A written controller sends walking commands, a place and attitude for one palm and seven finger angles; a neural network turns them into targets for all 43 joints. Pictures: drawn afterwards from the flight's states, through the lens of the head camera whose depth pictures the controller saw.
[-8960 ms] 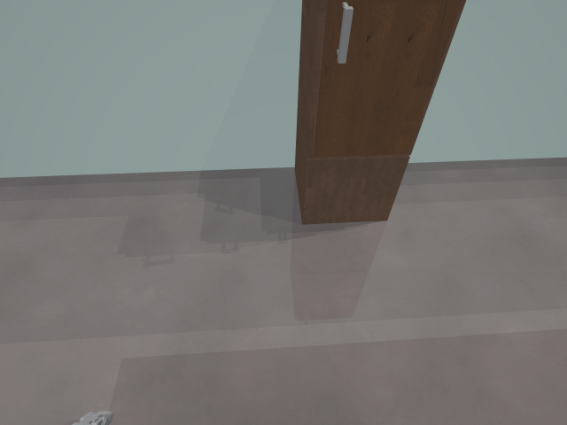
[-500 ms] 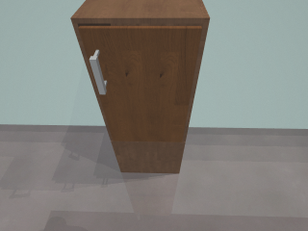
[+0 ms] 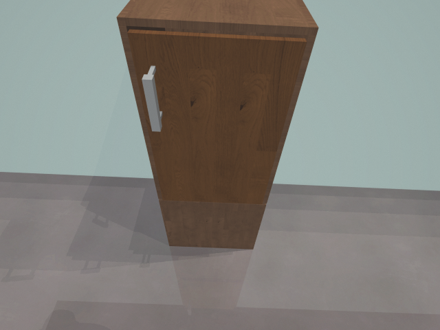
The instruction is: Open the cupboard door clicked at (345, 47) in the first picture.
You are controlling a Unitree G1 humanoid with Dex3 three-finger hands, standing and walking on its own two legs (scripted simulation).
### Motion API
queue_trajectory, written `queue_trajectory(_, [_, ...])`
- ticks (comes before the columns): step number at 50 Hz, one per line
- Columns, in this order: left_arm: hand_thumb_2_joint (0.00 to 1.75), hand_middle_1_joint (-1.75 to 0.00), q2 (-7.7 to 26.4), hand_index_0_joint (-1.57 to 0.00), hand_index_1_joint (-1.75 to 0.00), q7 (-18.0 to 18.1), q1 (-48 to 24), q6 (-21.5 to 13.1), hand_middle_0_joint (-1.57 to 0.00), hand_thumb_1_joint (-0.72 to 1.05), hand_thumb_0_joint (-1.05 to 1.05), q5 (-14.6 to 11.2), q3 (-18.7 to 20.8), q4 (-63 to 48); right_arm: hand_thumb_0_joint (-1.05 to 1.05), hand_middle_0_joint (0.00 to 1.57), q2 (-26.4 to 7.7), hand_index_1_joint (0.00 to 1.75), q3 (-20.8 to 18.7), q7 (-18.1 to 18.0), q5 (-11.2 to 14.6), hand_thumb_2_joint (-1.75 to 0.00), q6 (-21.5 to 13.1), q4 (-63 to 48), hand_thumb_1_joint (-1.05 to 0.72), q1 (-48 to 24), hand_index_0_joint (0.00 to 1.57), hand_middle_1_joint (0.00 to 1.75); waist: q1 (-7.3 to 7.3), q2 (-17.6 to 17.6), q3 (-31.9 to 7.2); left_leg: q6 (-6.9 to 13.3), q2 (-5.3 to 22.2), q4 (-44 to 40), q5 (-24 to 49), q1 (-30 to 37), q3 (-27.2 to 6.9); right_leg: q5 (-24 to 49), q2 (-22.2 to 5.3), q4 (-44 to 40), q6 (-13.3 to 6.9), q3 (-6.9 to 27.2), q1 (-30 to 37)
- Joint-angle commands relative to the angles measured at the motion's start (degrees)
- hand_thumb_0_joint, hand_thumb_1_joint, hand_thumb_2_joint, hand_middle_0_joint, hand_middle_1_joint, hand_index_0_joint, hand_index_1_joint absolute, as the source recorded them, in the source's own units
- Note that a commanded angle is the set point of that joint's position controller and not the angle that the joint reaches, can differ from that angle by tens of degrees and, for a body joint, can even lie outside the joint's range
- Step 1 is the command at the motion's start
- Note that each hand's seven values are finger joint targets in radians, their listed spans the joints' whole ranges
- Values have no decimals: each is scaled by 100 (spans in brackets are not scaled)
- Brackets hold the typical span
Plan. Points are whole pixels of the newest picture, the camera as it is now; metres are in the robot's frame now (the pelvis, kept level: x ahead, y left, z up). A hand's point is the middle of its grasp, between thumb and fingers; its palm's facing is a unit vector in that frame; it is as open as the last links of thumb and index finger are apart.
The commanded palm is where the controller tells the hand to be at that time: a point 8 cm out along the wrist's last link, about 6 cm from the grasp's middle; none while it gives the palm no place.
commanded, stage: look again from close up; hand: left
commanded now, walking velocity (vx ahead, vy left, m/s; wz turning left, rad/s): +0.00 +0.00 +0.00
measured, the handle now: (154, 99) +0.57 +0.19 +0.11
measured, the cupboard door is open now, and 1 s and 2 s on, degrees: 0 0 0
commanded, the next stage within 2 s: raise the hand with hooked fingers in 0.18 s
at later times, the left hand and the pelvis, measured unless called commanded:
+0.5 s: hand (102, 293) +0.18 +0.21 +0.00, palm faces +0.20 -0.98 -0.06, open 7.7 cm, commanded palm +0.10 +0.26 -0.04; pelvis -0.04 +0.02 -0.02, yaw +2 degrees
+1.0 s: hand (94, 290) +0.18 +0.22 +0.01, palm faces +0.01 -1.00 -0.07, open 10.4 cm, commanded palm +0.14 +0.28 +0.03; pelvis -0.03 -0.02 -0.05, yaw +3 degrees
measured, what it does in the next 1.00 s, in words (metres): lowers itself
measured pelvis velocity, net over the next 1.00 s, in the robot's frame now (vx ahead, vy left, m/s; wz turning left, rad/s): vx -0.03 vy -0.02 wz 0.04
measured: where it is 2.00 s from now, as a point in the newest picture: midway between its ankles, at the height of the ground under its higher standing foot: outside the picture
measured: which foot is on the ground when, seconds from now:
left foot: down 0.00-1.00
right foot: down 0.00-1.00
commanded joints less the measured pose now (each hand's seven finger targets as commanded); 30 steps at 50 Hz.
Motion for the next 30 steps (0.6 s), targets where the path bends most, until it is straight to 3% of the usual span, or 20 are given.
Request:
queue_trajectory(1, [90,-30,555,-20,-30,-32,426,5,-20,90,0,-30,71,-242,0,20,-510,30,-59,32,-6,-90,-56,-239,-90,312,20,30,-9,126,319,223,461,-840,978,-58,-601,825,-420,-599,-158,471,-396])
queue_trajectory(3, [90,-30,590,-20,-30,-39,389,19,-20,90,0,-25,73,-287,0,20,-559,30,-54,42,-12,-90,-73,-255,-90,293,20,30,2,286,353,242,483,-975,872,-113,-658,707,-407,-597,-132,437,-382])
queue_trajectory(11, [90,-30,680,-20,-30,-78,381,48,-20,90,0,-20,52,-345,0,20,-735,30,-72,79,-15,-90,-81,-289,-90,238,20,30,29,254,335,273,522,-1455,-1,-266,-828,573,-416,-621,-83,362,-312])
queue_trajectory(13, [90,-30,693,-20,-30,-78,393,37,-20,90,0,-21,56,-346,0,20,-745,30,-65,79,-4,-90,-98,-273,-90,269,20,30,41,184,273,289,525,-1466,123,-249,-836,650,-442,-631,-76,359,-241])
queue_trajectory(14, [90,-30,761,-20,-30,157,552,-21,-20,90,0,21,-4,-190,0,20,-885,30,-43,97,64,-90,-87,-564,-90,-162,20,30,161,198,666,86,547,-351,1232,-309,-420,1358,-664,-886,-73,639,-644])
queue_trajectory(15, [89,-32,2220,-20,-32,184,-3736,-1216,-20,88,0,-1129,1000,-9443,0,20,-1602,30,-202,-108,368,-90,-948,-2560,-90,-10,20,30,-667,1153,-2396,6,-84,-823,1564,1515,-499,1671,-56,-267,-158,-94,-302])
queue_trajectory(16, [88,-33,1967,-20,-33,408,-1007,-974,-20,85,0,-716,930,-8164,0,20,-1150,30,23,-329,347,-90,-1515,-2193,-90,-388,20,30,63,1624,-2460,-86,248,-920,1815,1804,-619,723,28,333,-225,-160,-571])
queue_trajectory(17, [87,-34,666,-21,-34,533,575,-255,-21,83,0,-844,161,-7160,0,20,-837,30,-52,-282,430,-90,-1729,-2119,-90,-449,20,30,-151,1227,-1434,-308,228,-1238,817,751,-818,-60,69,556,-120,-344,-1216])
queue_trajectory(18, [86,-36,-44,-21,-36,435,659,-205,-21,81,0,-1083,-160,-6840,0,20,-915,30,-69,-263,455,-90,-1784,-1999,-90,-240,20,30,-243,757,-489,-154,126,-1187,30,172,-802,-1,66,440,-93,-308,-1422])
queue_trajectory(19, [85,-37,353,-21,-37,376,152,-519,-21,78,0,-1147,155,-7063,0,20,-1106,30,-148,-258,395,-90,-1853,-2289,-90,-373,20,30,-340,564,40,-70,16,-901,-600,-376,-896,-40,60,152,-64,-327,-1603])
queue_trajectory(20, [84,-39,603,-21,-39,273,124,-875,-21,76,0,-1095,460,-6785,0,20,-1243,30,-208,-237,284,-90,-1866,-2353,-90,-348,20,30,-404,29,2,-52,-55,-597,-794,-747,-874,-231,76,144,-56,-361,-1851])
queue_trajectory(21, [83,-40,420,-21,-40,68,458,-1262,-21,74,0,-1121,516,-6221,0,20,-1216,30,-244,-193,193,-90,-1865,-2449,-90,-368,20,30,-347,-699,91,-55,-58,-265,-810,-1088,-893,-448,143,375,-47,-468,-2222])
queue_trajectory(22, [82,-42,340,-21,-42,-238,1011,-1654,-21,71,0,-1136,633,-5666,0,20,-1226,30,-320,-93,197,-90,-1859,-2625,-90,-427,20,30,-98,-760,-5,-106,-111,52,-721,-1384,-774,-582,161,625,-81,-478,-2368])
queue_trajectory(23, [81,-43,244,-22,-43,-558,1192,-2130,-22,69,0,-1197,675,-5475,0,20,-1179,30,-356,1,127,-90,-1853,-2755,-90,-494,20,30,30,-967,-308,-143,-128,462,-561,-1727,-652,-690,163,1014,-106,-492,-2642])
queue_trajectory(24, [80,-45,161,-22,-45,-950,1618,-2587,-22,67,0,-1282,726,-5318,0,20,-1151,30,-419,107,92,-90,-1839,-2902,-90,-585,20,30,214,-954,-568,-161,-128,853,-373,-1923,-531,-726,180,1362,-141,-458,-2880])
queue_trajectory(25, [79,-47,257,-22,-47,-1362,1728,-2999,-22,64,0,-1384,804,-5326,0,20,-1174,30,-463,208,79,-90,-1814,-3064,-90,-680,20,30,276,-800,-768,-177,-150,1185,-300,-2162,-474,-723,147,1625,-169,-382,-3023])
queue_trajectory(26, [78,-48,579,-22,-48,-1784,1602,-3343,-22,62,0,-1457,1058,-5324,0,20,-1225,30,-508,282,98,-90,-1791,-3235,-90,-744,20,30,273,-636,-894,-168,-174,1474,-245,-2371,-435,-674,117,1810,-197,-271,-3088])
queue_trajectory(27, [77,-50,981,-22,-50,-2058,1875,-3311,-22,60,0,-1518,1549,-5076,0,20,-1265,30,-555,321,170,-90,-1723,-3438,-90,-719,20,30,462,-240,-998,-142,-207,1554,-295,-2496,-405,-667,96,1943,-241,-152,-3030])
queue_trajectory(30, [74,-54,1200,-23,-54,-2296,1385,-2716,-23,53,0,-1937,1759,-6477,0,20,-1280,30,-480,206,329,-90,-1550,-4149,-90,-967,20,30,505,296,-1668,-39,-225,1441,-623,-2288,-385,-752,107,1943,-171,-71,-2768])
